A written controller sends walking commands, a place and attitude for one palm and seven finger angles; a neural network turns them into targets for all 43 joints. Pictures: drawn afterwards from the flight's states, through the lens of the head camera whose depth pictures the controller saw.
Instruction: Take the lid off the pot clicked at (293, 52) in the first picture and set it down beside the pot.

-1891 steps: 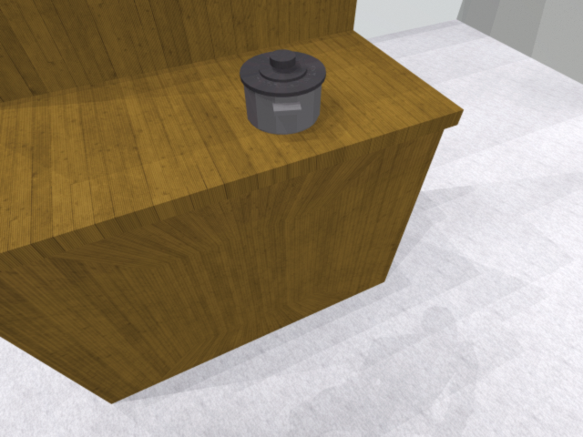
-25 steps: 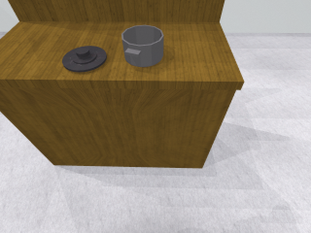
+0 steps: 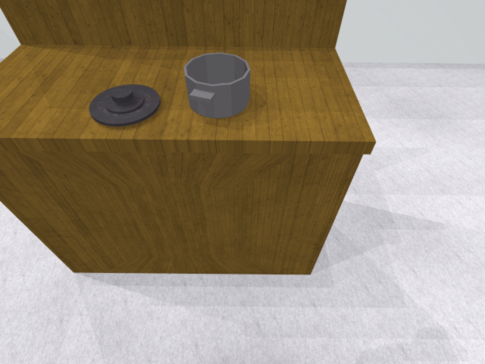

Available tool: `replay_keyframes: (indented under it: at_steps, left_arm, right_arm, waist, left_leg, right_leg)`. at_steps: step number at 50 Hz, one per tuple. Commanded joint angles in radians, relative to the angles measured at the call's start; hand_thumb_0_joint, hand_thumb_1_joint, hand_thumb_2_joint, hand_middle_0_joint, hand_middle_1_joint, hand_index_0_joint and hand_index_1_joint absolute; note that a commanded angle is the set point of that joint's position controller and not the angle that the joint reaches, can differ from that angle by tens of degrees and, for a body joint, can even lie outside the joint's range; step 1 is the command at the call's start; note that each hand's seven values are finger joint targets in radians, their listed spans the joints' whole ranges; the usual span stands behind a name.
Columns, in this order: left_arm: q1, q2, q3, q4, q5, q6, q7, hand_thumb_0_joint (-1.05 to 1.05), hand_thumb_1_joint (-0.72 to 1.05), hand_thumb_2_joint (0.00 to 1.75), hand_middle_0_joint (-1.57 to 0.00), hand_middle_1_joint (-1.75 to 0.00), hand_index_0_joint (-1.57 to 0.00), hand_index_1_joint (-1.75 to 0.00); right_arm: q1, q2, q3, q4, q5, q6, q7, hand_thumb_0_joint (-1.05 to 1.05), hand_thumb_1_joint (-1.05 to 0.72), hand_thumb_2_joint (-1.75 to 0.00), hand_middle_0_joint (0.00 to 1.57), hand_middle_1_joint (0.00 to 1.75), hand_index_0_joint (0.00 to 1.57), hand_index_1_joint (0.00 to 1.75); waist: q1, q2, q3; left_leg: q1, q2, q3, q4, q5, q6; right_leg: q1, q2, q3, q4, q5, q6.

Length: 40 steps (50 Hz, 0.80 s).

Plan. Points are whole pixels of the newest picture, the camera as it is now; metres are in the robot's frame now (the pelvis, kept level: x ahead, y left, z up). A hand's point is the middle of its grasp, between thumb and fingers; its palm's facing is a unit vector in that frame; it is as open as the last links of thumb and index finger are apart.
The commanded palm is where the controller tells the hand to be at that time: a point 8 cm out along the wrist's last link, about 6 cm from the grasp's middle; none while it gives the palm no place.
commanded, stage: stop stepping back and stand still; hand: left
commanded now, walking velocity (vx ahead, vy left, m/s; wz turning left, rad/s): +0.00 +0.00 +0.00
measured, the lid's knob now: (122, 94) +0.68 +0.33 +0.07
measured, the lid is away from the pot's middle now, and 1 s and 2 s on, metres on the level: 0.24 0.24 0.24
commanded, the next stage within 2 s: let the arm hang, fingers relaxed in 0.02 s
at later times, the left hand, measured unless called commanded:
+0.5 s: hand out of the picture +0.03 +0.17 -0.18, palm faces +0.04 -0.98 -0.20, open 7.3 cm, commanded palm none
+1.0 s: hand out of the picture +0.03 +0.18 -0.18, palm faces +0.03 -0.98 -0.20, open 7.2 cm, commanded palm none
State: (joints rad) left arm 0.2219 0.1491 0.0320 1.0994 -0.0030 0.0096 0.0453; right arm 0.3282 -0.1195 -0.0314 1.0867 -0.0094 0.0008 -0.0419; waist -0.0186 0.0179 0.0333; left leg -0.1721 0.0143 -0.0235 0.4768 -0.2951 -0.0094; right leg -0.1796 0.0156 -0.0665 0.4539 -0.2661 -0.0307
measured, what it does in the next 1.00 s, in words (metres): stands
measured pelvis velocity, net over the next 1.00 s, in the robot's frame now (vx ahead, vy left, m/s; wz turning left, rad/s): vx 0.01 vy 0.00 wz -0.02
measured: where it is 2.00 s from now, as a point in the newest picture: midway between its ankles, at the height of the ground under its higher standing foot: outside the picture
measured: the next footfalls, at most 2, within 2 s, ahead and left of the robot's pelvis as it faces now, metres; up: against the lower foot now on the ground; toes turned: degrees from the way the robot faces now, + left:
none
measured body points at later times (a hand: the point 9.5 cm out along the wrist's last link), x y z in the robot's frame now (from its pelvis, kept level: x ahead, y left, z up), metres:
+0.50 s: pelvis +0.01 +0.00 +0.00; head +0.04 +0.00 +0.45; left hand +0.03 +0.22 -0.16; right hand -0.01 -0.21 -0.16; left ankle -0.03 +0.13 -0.74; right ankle -0.01 -0.10 -0.74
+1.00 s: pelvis +0.01 +0.00 +0.00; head +0.03 +0.00 +0.45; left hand +0.03 +0.23 -0.16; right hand -0.02 -0.20 -0.16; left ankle -0.03 +0.13 -0.74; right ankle -0.01 -0.10 -0.74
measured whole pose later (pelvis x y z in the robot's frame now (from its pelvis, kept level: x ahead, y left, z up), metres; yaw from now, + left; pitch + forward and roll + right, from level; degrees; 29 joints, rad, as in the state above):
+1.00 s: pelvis +0.01 +0.00 +0.00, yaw -1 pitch -1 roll -1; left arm 0.25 0.14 0.03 1.11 0.00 0.01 0.05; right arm 0.32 -0.11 -0.03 1.11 -0.01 0.00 -0.05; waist -0.02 0.01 0.05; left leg -0.12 0.02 0.00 0.45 -0.31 0.00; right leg -0.14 0.02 -0.04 0.43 -0.27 -0.02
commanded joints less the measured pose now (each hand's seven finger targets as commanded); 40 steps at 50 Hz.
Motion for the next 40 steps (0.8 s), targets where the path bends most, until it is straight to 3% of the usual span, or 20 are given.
replay_keyframes:
  at_steps: [1, 5, 8, 14, 23, 40]
  left_arm:
    - [0.046, 0.080, 0.010, -0.027, 0.004, -0.018, -0.002, 0.00, 0.90, 0.90, -0.20, -0.30, -0.20, -0.30]
    - [0.051, 0.083, 0.009, -0.022, 0.004, -0.017, -0.002, 0.00, 0.90, 0.90, -0.20, -0.30, -0.20, -0.30]
    - [0.057, 0.087, 0.009, -0.021, 0.003, -0.022, -0.001, 0.00, 0.90, 0.90, -0.20, -0.30, -0.20, -0.30]
    - [0.064, 0.082, 0.008, -0.016, 0.004, -0.019, 0.000, 0.00, 0.90, 0.90, -0.20, -0.30, -0.20, -0.30]
    - [0.070, 0.077, 0.009, -0.015, 0.002, -0.021, 0.000, 0.00, 0.90, 0.90, -0.20, -0.30, -0.20, -0.30]
    - [0.073, 0.075, 0.009, -0.017, 0.003, -0.020, 0.001, 0.00, 0.90, 0.90, -0.20, -0.30, -0.20, -0.30]
  right_arm:
    - [0.089, -0.080, -0.015, -0.014, -0.002, -0.005, -0.008, 0.00, -0.90, -0.90, 0.20, 0.30, 0.20, 0.30]
    - [0.077, -0.083, -0.014, -0.014, -0.001, -0.002, -0.008, 0.00, -0.90, -0.90, 0.20, 0.30, 0.20, 0.30]
    - [0.077, -0.087, -0.015, -0.014, 0.000, -0.005, -0.009, 0.00, -0.90, -0.90, 0.20, 0.30, 0.20, 0.30]
    - [0.066, -0.082, -0.015, -0.009, 0.001, -0.002, -0.010, 0.00, -0.90, -0.90, 0.20, 0.30, 0.20, 0.30]
    - [0.074, -0.087, -0.013, -0.002, 0.002, -0.006, -0.013, 0.00, -0.90, -0.90, 0.20, 0.30, 0.20, 0.30]
    - [0.078, -0.074, -0.012, 0.012, 0.001, -0.005, -0.013, 0.00, -0.90, -0.90, 0.20, 0.30, 0.20, 0.30]
  waist:
    - [0.002, -0.006, 0.020]
    - [0.000, -0.009, 0.037]
    - [-0.001, -0.023, -0.003]
    - [0.000, -0.004, 0.032]
    - [-0.001, -0.013, 0.000]
    - [0.000, -0.020, 0.036]
  left_leg:
    - [-0.048, 0.079, -0.043, -0.075, 0.232, 0.052]
    - [-0.039, 0.076, -0.036, -0.074, 0.214, 0.050]
    - [-0.015, 0.075, -0.029, -0.063, 0.255, 0.047]
    - [-0.013, 0.076, -0.030, -0.071, 0.239, 0.049]
    - [0.010, 0.082, -0.029, -0.069, 0.281, 0.051]
    - [0.004, 0.082, -0.025, -0.083, 0.248, 0.052]
  right_leg:
    - [0.040, -0.098, 0.093, -0.072, 0.219, -0.012]
    - [0.029, -0.101, 0.099, -0.083, 0.210, -0.012]
    - [0.058, -0.106, 0.103, -0.076, 0.273, -0.014]
    - [0.034, -0.101, 0.100, -0.084, 0.244, -0.012]
    - [0.058, -0.100, 0.096, -0.076, 0.279, -0.011]
    - [0.046, -0.098, 0.108, -0.087, 0.258, -0.011]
